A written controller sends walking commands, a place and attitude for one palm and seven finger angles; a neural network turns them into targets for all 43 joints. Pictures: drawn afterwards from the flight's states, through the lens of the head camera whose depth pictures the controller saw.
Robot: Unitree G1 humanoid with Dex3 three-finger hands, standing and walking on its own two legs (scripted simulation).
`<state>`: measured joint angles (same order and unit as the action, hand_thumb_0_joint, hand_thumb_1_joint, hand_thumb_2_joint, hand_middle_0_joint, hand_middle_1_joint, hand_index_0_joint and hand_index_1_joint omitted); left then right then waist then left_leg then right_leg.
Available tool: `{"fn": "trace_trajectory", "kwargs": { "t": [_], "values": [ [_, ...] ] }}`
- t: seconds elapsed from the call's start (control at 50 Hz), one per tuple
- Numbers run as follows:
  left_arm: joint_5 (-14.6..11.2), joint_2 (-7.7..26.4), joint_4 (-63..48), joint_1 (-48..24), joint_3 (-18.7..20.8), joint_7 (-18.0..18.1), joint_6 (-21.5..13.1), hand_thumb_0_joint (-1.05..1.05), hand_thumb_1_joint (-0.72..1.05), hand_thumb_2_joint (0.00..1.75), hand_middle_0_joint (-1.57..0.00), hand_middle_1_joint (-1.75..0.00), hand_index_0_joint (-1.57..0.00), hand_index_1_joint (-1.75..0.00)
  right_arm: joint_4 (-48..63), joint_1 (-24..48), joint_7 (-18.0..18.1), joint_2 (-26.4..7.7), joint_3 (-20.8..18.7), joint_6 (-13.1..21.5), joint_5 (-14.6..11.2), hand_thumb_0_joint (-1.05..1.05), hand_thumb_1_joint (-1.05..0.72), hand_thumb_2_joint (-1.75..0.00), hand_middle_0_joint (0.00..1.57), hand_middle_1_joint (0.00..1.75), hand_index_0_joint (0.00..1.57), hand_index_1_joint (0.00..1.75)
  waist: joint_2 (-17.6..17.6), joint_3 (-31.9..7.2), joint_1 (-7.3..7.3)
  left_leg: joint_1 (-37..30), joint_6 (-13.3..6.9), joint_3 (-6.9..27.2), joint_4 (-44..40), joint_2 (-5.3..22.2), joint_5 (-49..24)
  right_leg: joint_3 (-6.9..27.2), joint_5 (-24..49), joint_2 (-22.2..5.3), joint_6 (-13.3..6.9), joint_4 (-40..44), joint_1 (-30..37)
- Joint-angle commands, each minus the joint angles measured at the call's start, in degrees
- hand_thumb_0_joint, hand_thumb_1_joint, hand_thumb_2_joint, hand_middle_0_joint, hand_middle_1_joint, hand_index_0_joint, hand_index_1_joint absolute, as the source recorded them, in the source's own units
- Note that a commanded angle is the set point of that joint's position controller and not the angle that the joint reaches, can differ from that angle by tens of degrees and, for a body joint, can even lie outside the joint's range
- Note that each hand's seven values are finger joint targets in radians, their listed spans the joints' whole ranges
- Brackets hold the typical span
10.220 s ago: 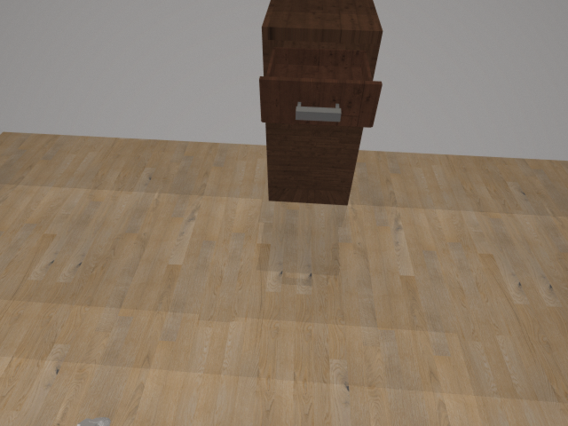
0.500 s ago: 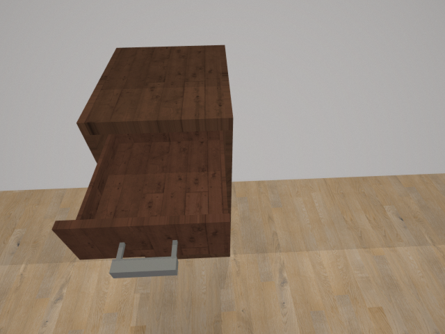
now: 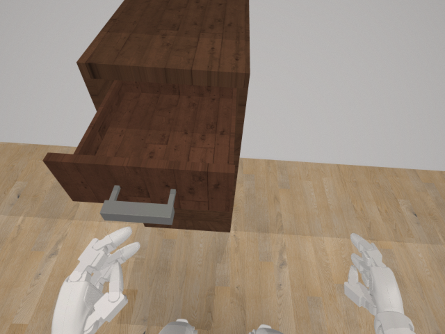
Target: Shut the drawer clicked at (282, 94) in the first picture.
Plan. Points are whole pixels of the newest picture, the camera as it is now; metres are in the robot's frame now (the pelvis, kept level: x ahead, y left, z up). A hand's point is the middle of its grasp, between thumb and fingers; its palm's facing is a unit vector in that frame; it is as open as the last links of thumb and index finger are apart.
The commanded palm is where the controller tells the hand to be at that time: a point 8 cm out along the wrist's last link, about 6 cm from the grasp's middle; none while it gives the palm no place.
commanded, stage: raise the hand and make a fist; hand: left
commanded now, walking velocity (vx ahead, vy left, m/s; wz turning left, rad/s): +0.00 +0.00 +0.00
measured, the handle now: (141, 202) +0.35 +0.19 +0.02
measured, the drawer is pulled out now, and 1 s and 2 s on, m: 0.26 0.26 0.26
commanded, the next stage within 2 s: bring the fist close to the handle in 1.52 s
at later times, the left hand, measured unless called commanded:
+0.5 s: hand (121, 297) +0.17 +0.16 +0.06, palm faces +0.03 -1.00 -0.04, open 3.7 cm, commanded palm +0.13 +0.21 +0.07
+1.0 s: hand (122, 298) +0.16 +0.15 +0.10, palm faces +0.05 -1.00 -0.03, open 3.2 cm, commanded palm +0.11 +0.20 +0.11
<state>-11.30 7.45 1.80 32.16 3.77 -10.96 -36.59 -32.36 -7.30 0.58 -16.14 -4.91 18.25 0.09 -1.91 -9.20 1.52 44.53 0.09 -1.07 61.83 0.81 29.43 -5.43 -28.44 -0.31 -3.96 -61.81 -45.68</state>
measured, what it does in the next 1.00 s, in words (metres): stands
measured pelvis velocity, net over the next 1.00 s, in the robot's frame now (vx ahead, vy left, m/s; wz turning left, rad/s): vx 0.01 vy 0.02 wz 0.01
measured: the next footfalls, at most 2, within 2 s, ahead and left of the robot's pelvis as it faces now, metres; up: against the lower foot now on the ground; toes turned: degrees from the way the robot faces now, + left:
none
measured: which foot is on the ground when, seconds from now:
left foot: down 0.00-1.00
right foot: down 0.00-1.00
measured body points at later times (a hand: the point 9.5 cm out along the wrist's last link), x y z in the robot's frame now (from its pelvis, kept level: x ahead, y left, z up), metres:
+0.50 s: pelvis +0.00 +0.00 +0.00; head +0.05 -0.01 +0.45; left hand +0.16 +0.21 +0.07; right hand +0.16 -0.24 -0.08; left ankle +0.01 +0.12 -0.66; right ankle +0.02 -0.08 -0.66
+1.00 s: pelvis +0.01 +0.02 +0.01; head +0.04 +0.01 +0.46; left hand +0.15 +0.20 +0.11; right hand +0.23 -0.19 -0.04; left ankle +0.01 +0.12 -0.66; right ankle +0.02 -0.08 -0.66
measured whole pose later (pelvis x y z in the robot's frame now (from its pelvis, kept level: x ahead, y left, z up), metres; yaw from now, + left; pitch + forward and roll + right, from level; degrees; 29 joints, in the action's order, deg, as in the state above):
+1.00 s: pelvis +0.01 +0.02 +0.01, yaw +1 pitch +10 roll -1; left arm -7.9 8.3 -26.3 47.6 -4.4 -4.3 -18.7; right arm -22.7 -13.6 1.2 -11.1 1.4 8.4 -1.6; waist 2.6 -8.4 1.4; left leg 40.3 -1.1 0.2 60.5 0.3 30.5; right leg -6.4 -28.6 -0.5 -2.3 -58.3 -39.8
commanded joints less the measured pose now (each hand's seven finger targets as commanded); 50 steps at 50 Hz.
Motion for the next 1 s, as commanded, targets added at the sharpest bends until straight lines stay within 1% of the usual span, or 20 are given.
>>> {"fn": "trace_trajectory", "kwargs": {
  "t": [0.0, 0.06, 0.1, 0.16, 0.22, 0.26, 0.28, 0.3, 0.36, 0.38, 0.4, 0.46, 0.5, 0.56, 0.64, 0.7, 0.74, 0.8, 0.86, 0.98],
  "values": [
    [-2.3, 8.4, -14.4, -0.3, 5.1, -3.0, 1.0, 0.0, 0.9, 0.9, -0.6, -0.73, -0.6, -0.73, 11.2, 1.1, 0.3, -3.9, 0.0, -0.5, -1.6, 0.0, -0.9, -0.9, 0.2, 0.3, 0.2, 0.3, 3.7, -5.4, -0.67, 4.3, -1.7, 0.6, -3.4, -2.3, -7.8, 10.8, 2.5, -1.2, 1.9, 12.2, 7.5],
    [-3.3, 9.9, -20.3, -3.3, 6.0, -3.0, 7.7, 0.0, 0.9, 0.9, -0.66, -0.8, -0.66, -0.8, 12.9, -0.5, 2.0, -3.2, 0.8, -2.5, -2.3, 0.0, -0.9, -0.9, 0.2, 0.3, 0.2, 0.3, 2.2, -7.8, -1.91, 3.1, -2.2, 1.0, -2.7, -1.9, -8.3, 12.2, 2.0, -1.3, 3.0, 15.0, 10.4],
    [-3.5, 8.4, -23.5, -2.9, 4.7, -2.9, 9.7, 0.0, 0.9, 0.9, -0.7, -0.84, -0.7, -0.84, 13.1, -1.4, 2.6, -2.2, 1.3, -2.8, -2.2, 0.0, -0.9, -0.9, 0.2, 0.3, 0.2, 0.3, 3.2, -9.3, -2.05, 1.4, -2.3, 1.5, -2.8, -1.4, -11.2, 11.6, 8.3, -1.5, 3.6, 14.6, 12.3],
    [-3.3, 8.6, -22.4, -0.6, 5.8, -2.5, 10.8, 0.0, 0.9, 0.9, -0.76, -0.91, -0.76, -0.91, 11.7, -1.2, 2.9, -1.9, 1.7, -2.9, -1.8, 0.0, -0.9, -0.9, 0.2, 0.3, 0.2, 0.3, 2.1, -9.7, -1.95, 0.6, -2.1, 2.5, -3.3, -0.9, -14.4, 9.5, 15.7, -1.2, 4.1, 13.1, 13.5],
    [-3.4, 6.3, -20.9, 2.8, 3.9, -3.0, 11.1, 0.0, 0.9, 0.9, -0.82, -0.97, -0.82, -0.97, 11.3, -0.9, 2.6, -1.6, 1.8, -2.4, -1.6, 0.0, -0.9, -0.9, 0.2, 0.3, 0.2, 0.3, 1.1, -8.5, -1.85, -0.1, -1.9, 3.1, -4.8, -1.0, -14.8, 7.5, 16.4, -1.1, 4.2, 12.6, 12.8],
    [-3.1, 8.1, -18.5, 5.4, 5.9, -2.5, 11.8, 0.0, 0.9, 0.9, -0.86, -1.01, -0.86, -1.01, 11.0, 0.6, 2.6, -1.6, 1.9, -2.6, -1.7, 0.0, -0.9, -0.9, 0.2, 0.3, 0.2, 0.3, -1.1, -6.3, -1.17, 1.5, -1.8, 3.2, -5.2, -1.1, -13.2, 8.3, 13.5, -1.6, 4.3, 14.0, 13.3],
    [-3.1, 7.4, -20.4, 5.0, 4.8, -2.5, 11.7, 0.0, 0.9, 0.9, -0.88, -1.04, -0.88, -1.04, 11.7, 0.1, 2.6, -1.5, 2.1, -2.6, -1.7, 0.0, -0.9, -0.9, 0.2, 0.3, 0.2, 0.3, -1.6, -7.1, -1.26, 1.8, -1.9, 3.0, -5.6, -1.3, -12.3, 8.6, 11.3, -2.0, 4.5, 14.4, 13.7],
    [-3.0, 8.3, -21.1, 6.2, 5.9, -2.1, 11.6, 0.0, 0.9, 0.9, -0.9, -1.06, -0.9, -1.06, 11.7, 0.3, 2.6, -1.4, 1.7, -2.6, -1.8, 0.0, -0.9, -0.9, 0.2, 0.3, 0.2, 0.3, -0.4, -7.5, -0.48, 1.5, -1.8, 2.7, -6.0, -1.4, -11.8, 8.7, 9.2, -2.0, 4.2, 14.6, 14.0],
    [-2.9, 8.0, -23.4, 7.0, 5.3, -0.3, 10.7, 0.0, 0.9, 0.9, -0.96, -1.12, -0.96, -1.12, 12.0, 0.8, 2.7, -1.5, 1.8, -2.4, -1.8, 0.0, -0.9, -0.9, 0.2, 0.3, 0.2, 0.3, -1.0, -5.7, -0.44, 0.9, -2.0, 2.7, -7.0, -1.3, -10.5, 7.7, 4.5, -1.5, 3.6, 15.2, 12.3],
    [-2.7, 7.1, -25.4, 7.6, 4.1, 0.3, 10.0, 0.0, 0.9, 0.9, -0.98, -1.14, -0.98, -1.14, 12.5, 0.0, 2.6, -1.5, 1.8, -2.3, -1.8, 0.0, -0.9, -0.9, 0.2, 0.3, 0.2, 0.3, 0.2, -6.8, -0.39, 0.1, -2.1, 2.5, -7.1, -1.4, -10.9, 7.6, 4.6, -1.5, 3.5, 14.9, 12.2],
    [-2.7, 6.2, -26.2, 8.5, 3.0, 0.7, 9.7, 0.0, 0.9, 0.9, -1.0, -1.17, -1.0, -1.17, 12.6, -0.3, 2.5, -1.4, 1.8, -2.1, -1.7, 0.0, -0.9, -0.9, 0.2, 0.3, 0.2, 0.3, 1.2, -6.6, -0.51, -0.4, -2.0, 2.4, -7.6, -1.4, -10.4, 6.8, 3.8, -1.3, 3.3, 14.8, 11.6],
    [-1.6, 6.5, -28.0, 7.5, 1.9, 2.6, 8.5, 0.0, 0.9, 0.9, -1.06, -1.23, -1.06, -1.23, 12.9, -0.5, 2.6, -2.0, 1.7, -2.1, -1.7, 0.0, -0.9, -0.9, 0.2, 0.3, 0.2, 0.3, 0.1, -5.3, -1.27, -0.8, -2.2, 2.6, -7.7, -1.1, -9.7, 6.1, 2.4, -0.9, 3.1, 14.7, 9.8],
    [-1.1, 5.4, -29.0, 8.9, 0.0, 3.3, 8.4, 0.0, 0.9, 0.9, -1.1, -1.27, -1.1, -1.27, 13.4, -1.5, 2.5, -2.1, 1.7, -2.1, -1.7, 0.0, -0.9, -0.9, 0.2, 0.3, 0.2, 0.3, 2.3, -5.7, -1.33, -1.8, -2.2, 2.3, -8.2, -1.2, -9.4, 5.6, 2.6, -0.8, 2.9, 14.3, 9.4],
    [0.2, 5.2, -30.0, 9.7, -1.6, 4.4, 9.3, 0.0, 0.9, 0.9, -1.16, -1.34, -1.16, -1.34, 14.3, -1.6, 2.4, -2.6, 1.8, -2.6, -1.8, 0.0, -0.9, -0.9, 0.2, 0.3, 0.2, 0.3, 1.9, -4.8, -1.53, -2.8, -2.3, 2.7, -9.3, -1.0, -9.2, 4.4, 3.2, -0.4, 2.7, 14.0, 9.0],
    [1.0, 4.3, -32.7, 13.4, -3.2, 5.5, 11.4, 0.0, 0.9, 0.9, -1.24, -1.43, -1.24, -1.43, 16.2, -2.1, 2.0, -2.3, 1.9, -3.8, -1.8, 0.0, -0.9, -0.9, 0.2, 0.3, 0.2, 0.3, 3.5, -5.1, -0.75, -4.8, -2.2, 2.6, -10.9, -1.0, -11.4, 2.7, 7.8, 0.1, 2.5, 13.0, 10.6],
    [1.8, 4.1, -34.8, 16.0, -3.6, 6.7, 12.6, 0.0, 0.9, 0.9, -1.3, -1.49, -1.3, -1.49, 16.9, -2.3, 1.6, -1.9, 1.9, -4.9, -1.8, 0.0, -0.9, -0.9, 0.2, 0.3, 0.2, 0.3, 3.4, -5.4, -0.37, -6.0, -2.1, 2.6, -11.5, -0.8, -13.0, 1.8, 10.2, 0.4, 2.5, 12.5, 11.6],
    [2.1, 3.0, -36.7, 16.9, -5.4, 7.1, 13.0, 0.0, 0.9, 0.9, -1.34, -1.53, -1.34, -1.53, 17.8, -2.2, 1.3, -1.7, 2.2, -5.4, -1.8, 0.0, -0.9, -0.9, 0.2, 0.3, 0.2, 0.3, 2.7, -4.2, -0.81, -6.4, -2.1, 2.7, -11.6, -0.6, -13.8, 1.4, 11.6, 0.5, 2.6, 12.3, 11.4],
    [2.9, 3.7, -37.9, 18.7, -5.1, 7.6, 13.4, 0.0, 0.9, 0.9, -1.4, -1.6, -1.4, -1.6, 18.2, -2.3, 1.1, -1.5, 2.2, -6.4, -1.7, 0.0, -0.9, -0.9, 0.2, 0.3, 0.2, 0.3, 2.2, -3.7, -0.87, -6.6, -2.1, 2.8, -11.5, -0.5, -14.1, 1.2, 12.0, 0.7, 2.5, 12.3, 11.3],
    [3.4, 4.2, -39.4, 17.4, -5.9, 7.5, 13.7, 0.0, 0.9, 0.9, -1.4, -1.6, -1.4, -1.6, 18.8, -1.9, 1.0, -1.8, 2.8, -6.8, -1.7, 0.0, -0.9, -0.9, 0.2, 0.3, 0.2, 0.3, 3.1, -1.5, -1.41, -5.9, -2.2, 3.2, -11.4, -0.6, -12.8, 1.6, 10.7, 0.7, 2.5, 12.8, 10.6],
    [2.9, 3.2, -42.2, 18.5, -7.2, 6.6, 14.3, 0.0, 0.9, 0.9, -1.4, -1.6, -1.4, -1.6, 19.8, -3.4, 1.0, -1.6, 3.0, -6.5, -2.0, 0.0, -0.9, -0.9, 0.2, 0.3, 0.2, 0.3, 2.6, -4.2, -1.43, -7.8, -2.3, 3.3, -11.6, -0.5, -13.4, 1.4, 11.1, 0.8, 2.5, 12.9, 11.5]
  ]
}}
